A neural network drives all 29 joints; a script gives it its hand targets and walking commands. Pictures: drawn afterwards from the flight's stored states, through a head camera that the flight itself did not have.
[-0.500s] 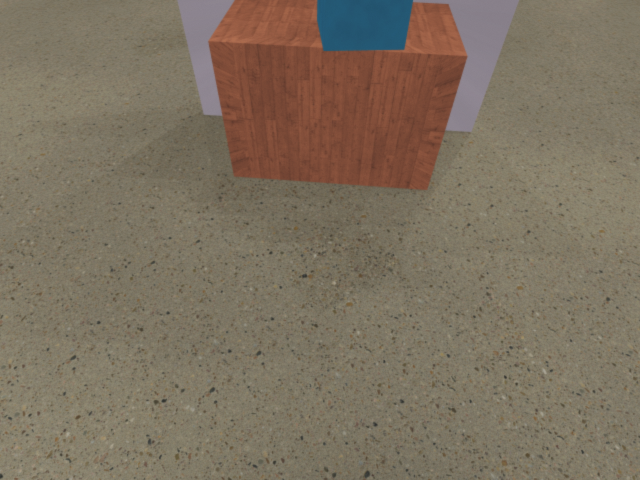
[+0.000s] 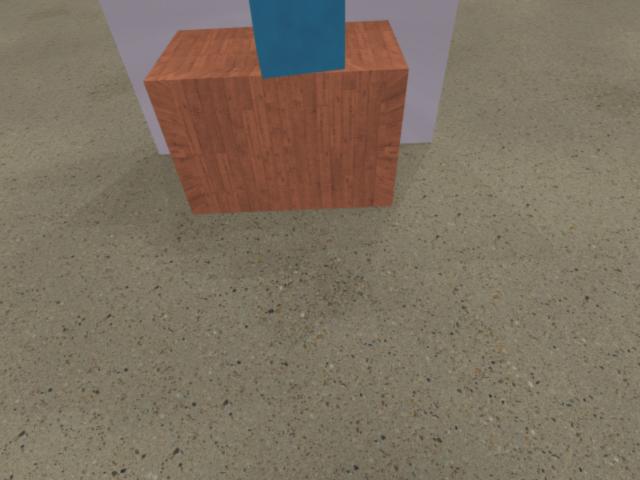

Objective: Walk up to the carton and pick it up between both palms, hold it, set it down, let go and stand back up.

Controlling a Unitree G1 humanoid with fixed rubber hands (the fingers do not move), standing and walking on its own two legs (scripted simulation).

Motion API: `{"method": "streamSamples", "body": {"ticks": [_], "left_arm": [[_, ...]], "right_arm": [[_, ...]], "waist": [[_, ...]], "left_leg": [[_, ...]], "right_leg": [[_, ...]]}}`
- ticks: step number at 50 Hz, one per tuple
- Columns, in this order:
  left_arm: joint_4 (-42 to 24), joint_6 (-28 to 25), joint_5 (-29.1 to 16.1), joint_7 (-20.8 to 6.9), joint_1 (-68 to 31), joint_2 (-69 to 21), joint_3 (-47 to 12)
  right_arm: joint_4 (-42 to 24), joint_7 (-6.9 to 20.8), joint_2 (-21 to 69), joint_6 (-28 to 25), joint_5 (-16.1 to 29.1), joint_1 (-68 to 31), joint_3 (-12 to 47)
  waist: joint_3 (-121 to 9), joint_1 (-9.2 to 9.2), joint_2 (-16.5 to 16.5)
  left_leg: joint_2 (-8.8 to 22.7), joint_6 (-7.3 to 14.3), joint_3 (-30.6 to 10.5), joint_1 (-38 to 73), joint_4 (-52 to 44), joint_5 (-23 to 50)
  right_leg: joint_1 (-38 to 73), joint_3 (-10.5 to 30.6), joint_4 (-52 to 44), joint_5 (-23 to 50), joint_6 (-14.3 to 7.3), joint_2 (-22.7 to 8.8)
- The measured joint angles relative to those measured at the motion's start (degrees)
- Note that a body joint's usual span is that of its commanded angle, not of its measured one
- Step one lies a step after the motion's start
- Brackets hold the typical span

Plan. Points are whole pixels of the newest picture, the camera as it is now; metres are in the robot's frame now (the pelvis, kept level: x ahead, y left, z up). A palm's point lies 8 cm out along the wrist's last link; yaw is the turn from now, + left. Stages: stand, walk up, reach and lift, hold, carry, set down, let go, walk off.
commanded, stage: walk up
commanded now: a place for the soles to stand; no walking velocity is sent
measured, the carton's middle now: (294, 14) +1.56 +0.06 +0.05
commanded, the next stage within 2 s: none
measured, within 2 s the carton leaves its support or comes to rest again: neither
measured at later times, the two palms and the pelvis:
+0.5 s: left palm (123, 462) +0.20 +0.30 -0.13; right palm (431, 331) +0.37 -0.18 -0.11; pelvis +0.26 +0.05 +0.00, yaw +1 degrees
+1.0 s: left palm (215, 226) +0.64 +0.22 -0.09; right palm (455, 294) +0.47 -0.25 -0.13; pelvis +0.51 +0.00 +0.00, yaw -6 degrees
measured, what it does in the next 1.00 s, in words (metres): walks ahead: left foot, then right foot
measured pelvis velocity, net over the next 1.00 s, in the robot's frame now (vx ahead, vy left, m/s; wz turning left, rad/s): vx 0.51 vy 0.00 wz -0.11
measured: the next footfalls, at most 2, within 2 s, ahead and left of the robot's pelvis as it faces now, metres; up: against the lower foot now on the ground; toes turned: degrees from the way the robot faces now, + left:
left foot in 0.40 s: +0.41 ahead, +0.16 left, +0.00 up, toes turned +7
right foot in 0.88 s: +0.61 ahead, -0.12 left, +0.00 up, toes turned -11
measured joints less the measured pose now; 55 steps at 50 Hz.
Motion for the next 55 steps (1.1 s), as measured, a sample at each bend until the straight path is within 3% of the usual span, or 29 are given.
{"method": "streamSamples", "body": {"ticks": [3,10,17,20,22,25,28,32,36,42,44,46,48,50,52,55], "left_arm": [[1.02,0.29,-0.13,0.66,2.93,-1.38,-1.68],[4.42,-2.09,0.65,0.37,9.38,-2.79,-2.88],[5.25,-2.98,1.68,-0.55,11.14,-2.10,-3.25],[4.46,-2.27,2.41,-0.64,11.23,-1.16,-3.38],[4.04,-1.13,2.48,-0.74,9.65,-0.22,-3.53],[1.62,0.59,1.00,-1.04,6.88,0.66,-3.74],[-0.95,0.63,0.73,-1.36,3.30,2.09,-3.24],[-4.37,0.45,1.42,-1.81,-0.97,3.11,-2.25],[-6.32,0.74,1.57,-2.76,-4.31,2.61,-2.04],[-7.45,0.07,1.60,-3.66,-7.29,0.08,-2.70],[-8.01,-0.58,1.90,-3.24,-7.03,-0.41,-2.78],[-8.46,-1.26,2.42,-2.35,-7.17,-1.47,-2.55],[-9.19,-0.95,0.97,-1.11,-6.43,-2.16,-2.86],[-9.20,-0.48,-0.39,-0.05,-4.80,-2.79,-3.28],[-8.57,-0.55,-0.45,0.44,-2.84,-2.78,-3.34],[-6.88,-1.46,0.21,0.39,0.37,-2.13,-3.15]], "right_arm": [[-4.08,0.64,-0.54,-0.75,0.32,-4.06,0.55],[-10.78,1.94,0.17,-1.64,0.22,-9.96,0.90],[-12.86,2.21,2.26,-2.46,0.02,-12.94,1.43],[-13.56,1.64,3.22,-3.40,-0.51,-12.97,1.28],[-14.12,0.84,4.37,-4.14,-1.02,-13.21,0.76],[-15.29,-0.72,5.13,-3.62,1.53,-12.08,0.97],[-15.15,-1.77,5.45,-3.36,2.20,-9.44,1.26],[-13.21,-1.41,4.42,-4.86,1.77,-4.74,0.96],[-10.60,-1.30,3.11,-5.75,1.38,-0.46,0.59],[-8.59,-0.67,1.55,-5.34,0.68,2.76,0.79],[-8.61,-0.48,1.26,-4.66,0.34,3.50,1.18],[-8.56,-0.28,0.89,-3.53,0.07,2.98,1.66],[-9.41,0.06,0.87,-1.82,0.58,1.95,2.04],[-10.43,0.26,0.44,-0.96,0.95,0.17,2.06],[-11.64,0.27,0.24,-1.11,1.10,-1.84,1.90],[-13.81,0.47,0.05,-1.62,0.89,-4.29,1.31]], "waist": [[0.59,0.59,0.22],[-0.46,2.71,-0.74],[0.68,3.30,-2.07],[1.16,3.88,-3.23],[2.84,3.19,-5.76],[4.69,2.11,-6.11],[5.63,0.85,-6.99],[4.70,-0.64,-7.21],[2.64,-1.92,-6.64],[1.11,-2.97,-5.07],[0.73,-3.15,-4.57],[1.78,-2.51,-2.33],[2.74,-1.56,-1.60],[3.55,-0.65,-0.60],[3.97,0.16,-0.15],[3.67,1.42,-0.04]], "left_leg": [[-1.34,-1.39,2.26,-8.60,7.78,6.19],[0.40,-4.25,3.16,-21.12,-2.69,21.54],[1.48,-2.39,3.92,-19.54,-22.78,35.69],[-0.36,-1.14,5.62,-13.63,-28.68,33.52],[-2.78,-1.00,7.22,-14.08,-23.56,29.14],[-2.79,-0.16,8.24,-13.32,-18.36,23.24],[-2.78,-0.05,9.69,-8.27,-21.35,21.75],[-2.77,-0.06,11.64,-1.19,-27.14,20.79],[-2.58,-0.61,12.95,4.84,-31.65,19.10],[-1.28,-3.14,14.43,11.76,-31.69,12.86],[-0.03,-3.83,14.52,12.92,-28.22,8.75],[2.52,-2.33,11.96,10.58,-17.97,4.89],[0.69,-2.05,6.95,4.84,-3.34,4.64],[-1.01,-2.29,4.41,-1.20,7.00,7.30],[-1.55,-2.74,3.86,-6.64,10.01,9.55],[-1.35,-3.73,3.10,-12.96,6.85,11.65]], "right_leg": [[4.30,-0.36,-3.66,-0.53,-0.86,0.44],[15.68,-0.61,-17.73,1.32,-0.63,1.25],[25.15,-1.50,-24.04,-2.44,1.87,0.79],[27.18,-1.33,-20.10,-8.18,2.99,-1.13],[23.36,-0.28,-7.05,-11.81,0.85,-4.59],[11.46,5.86,18.32,-8.28,-0.16,-2.10],[1.02,6.77,27.24,-4.50,-0.32,-1.03],[-8.75,5.76,22.83,-3.26,0.78,-1.92],[-13.43,4.98,12.44,3.46,1.84,-3.71],[-9.54,3.98,-4.77,13.86,0.21,-4.38],[-5.43,2.93,-8.74,12.85,-0.52,-3.29],[-5.36,1.62,-4.42,9.05,-0.60,-1.09],[-5.00,1.20,-0.98,5.29,-0.83,-0.51],[-2.45,0.82,-2.35,4.44,-0.81,-0.14],[0.69,0.33,-5.47,4.37,-0.85,-0.15],[5.46,-0.45,-10.95,4.85,-0.62,-0.33]]}}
